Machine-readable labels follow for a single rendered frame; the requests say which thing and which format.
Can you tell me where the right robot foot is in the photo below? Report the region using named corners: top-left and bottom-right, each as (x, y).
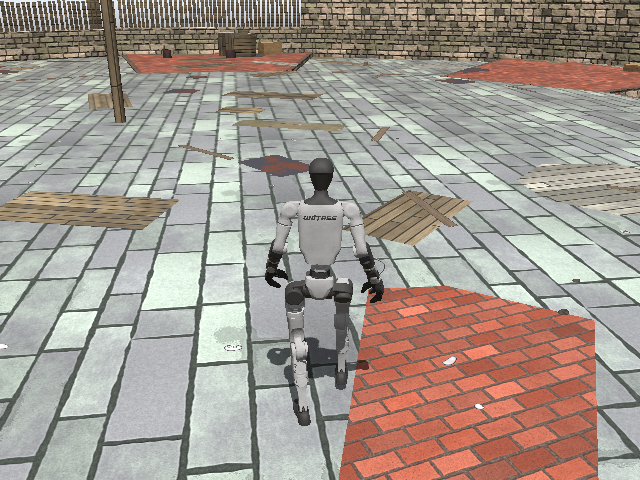
top-left (335, 364), bottom-right (348, 385)

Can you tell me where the robot left hand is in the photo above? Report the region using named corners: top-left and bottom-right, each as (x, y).
top-left (265, 269), bottom-right (288, 288)

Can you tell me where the robot torso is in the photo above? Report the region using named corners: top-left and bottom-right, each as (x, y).
top-left (297, 196), bottom-right (344, 300)

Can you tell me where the robot right hand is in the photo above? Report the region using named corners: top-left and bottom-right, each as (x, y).
top-left (361, 279), bottom-right (384, 303)

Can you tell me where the robot right forearm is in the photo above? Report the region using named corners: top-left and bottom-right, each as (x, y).
top-left (359, 242), bottom-right (381, 284)

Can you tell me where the right robot upper arm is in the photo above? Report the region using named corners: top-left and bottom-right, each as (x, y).
top-left (341, 201), bottom-right (369, 258)

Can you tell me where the left robot upper arm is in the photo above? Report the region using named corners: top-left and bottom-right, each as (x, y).
top-left (272, 201), bottom-right (300, 254)

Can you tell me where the robot left forearm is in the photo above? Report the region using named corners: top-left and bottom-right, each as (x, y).
top-left (266, 239), bottom-right (283, 273)

